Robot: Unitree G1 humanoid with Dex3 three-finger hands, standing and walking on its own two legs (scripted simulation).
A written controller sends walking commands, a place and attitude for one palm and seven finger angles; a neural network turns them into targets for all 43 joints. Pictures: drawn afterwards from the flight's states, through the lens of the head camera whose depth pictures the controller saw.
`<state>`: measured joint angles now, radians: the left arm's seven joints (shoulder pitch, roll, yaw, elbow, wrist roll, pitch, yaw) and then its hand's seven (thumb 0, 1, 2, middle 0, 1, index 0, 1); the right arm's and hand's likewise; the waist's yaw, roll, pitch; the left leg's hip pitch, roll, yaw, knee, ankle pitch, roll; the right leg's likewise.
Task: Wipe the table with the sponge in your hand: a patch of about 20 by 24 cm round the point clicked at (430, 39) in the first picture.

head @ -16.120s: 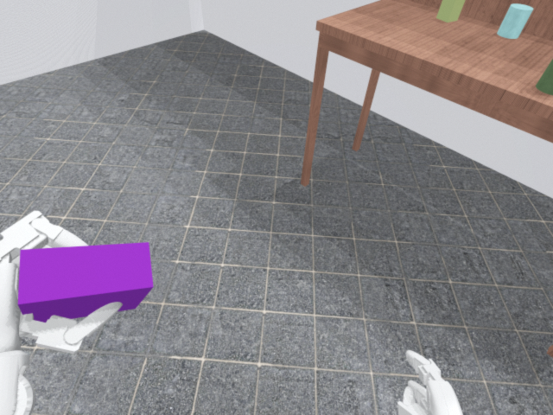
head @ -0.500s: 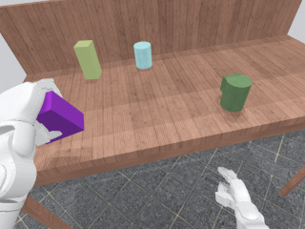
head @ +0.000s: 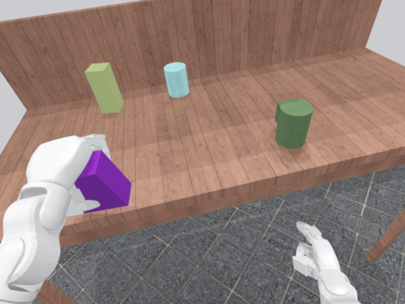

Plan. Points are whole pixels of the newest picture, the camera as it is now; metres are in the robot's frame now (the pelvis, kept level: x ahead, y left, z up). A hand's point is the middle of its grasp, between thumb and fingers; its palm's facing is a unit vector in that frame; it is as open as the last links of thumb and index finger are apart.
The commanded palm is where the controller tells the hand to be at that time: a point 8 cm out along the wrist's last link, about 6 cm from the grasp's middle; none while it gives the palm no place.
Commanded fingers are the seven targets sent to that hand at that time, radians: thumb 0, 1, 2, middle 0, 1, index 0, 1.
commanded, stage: move the sponge above the wiping area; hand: left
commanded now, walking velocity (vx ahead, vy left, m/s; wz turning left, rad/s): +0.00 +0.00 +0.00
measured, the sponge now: (93, 189) +0.25 +0.25 +0.14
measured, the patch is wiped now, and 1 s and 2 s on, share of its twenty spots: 0.00 0.00 0.00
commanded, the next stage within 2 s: none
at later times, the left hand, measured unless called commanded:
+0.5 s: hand (83, 176) +0.25 +0.26 +0.17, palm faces +0.11 -0.03 -0.99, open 9.2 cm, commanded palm +0.21 +0.29 +0.29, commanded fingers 0.00 0.10 1.30 -1.20 -1.60 -1.20 -1.60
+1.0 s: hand (79, 153) +0.28 +0.28 +0.20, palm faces +0.25 +0.00 -0.97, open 9.2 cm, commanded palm +0.24 +0.29 +0.27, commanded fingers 0.00 0.10 1.30 -1.20 -1.60 -1.20 -1.60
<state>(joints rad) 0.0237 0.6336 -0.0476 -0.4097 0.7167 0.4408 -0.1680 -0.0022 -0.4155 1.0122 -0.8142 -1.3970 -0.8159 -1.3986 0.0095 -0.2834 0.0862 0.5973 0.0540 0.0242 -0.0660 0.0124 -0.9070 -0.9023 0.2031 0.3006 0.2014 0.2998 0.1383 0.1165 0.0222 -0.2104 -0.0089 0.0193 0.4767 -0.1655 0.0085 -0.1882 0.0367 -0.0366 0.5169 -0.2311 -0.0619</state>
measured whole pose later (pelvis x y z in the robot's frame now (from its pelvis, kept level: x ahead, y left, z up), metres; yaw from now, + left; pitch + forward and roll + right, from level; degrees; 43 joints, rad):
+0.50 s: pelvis +0.02 +0.01 +0.00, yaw +0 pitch -6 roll +1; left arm 0.07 0.69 -0.07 -0.44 0.79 0.32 -0.15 0.00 -0.42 1.01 -0.82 -1.40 -0.83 -1.40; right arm 0.04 -0.28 0.06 0.63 0.02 -0.02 -0.08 0.01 -0.91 -0.90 0.20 0.30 0.20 0.30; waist 0.17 0.10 0.03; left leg -0.19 -0.02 0.02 0.48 -0.19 0.02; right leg -0.16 0.03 -0.03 0.51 -0.26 -0.06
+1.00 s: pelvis +0.02 +0.02 +0.00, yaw +0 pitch -5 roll +0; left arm -0.07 0.66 -0.12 -0.35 0.84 0.34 -0.07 0.00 -0.42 1.01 -0.83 -1.40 -0.84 -1.40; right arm 0.02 -0.25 0.08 0.65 0.03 0.00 -0.07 0.01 -0.91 -0.90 0.20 0.30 0.20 0.30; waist 0.18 0.09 0.02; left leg -0.16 -0.04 0.03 0.43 -0.18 0.03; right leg -0.14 0.01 -0.02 0.47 -0.24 -0.04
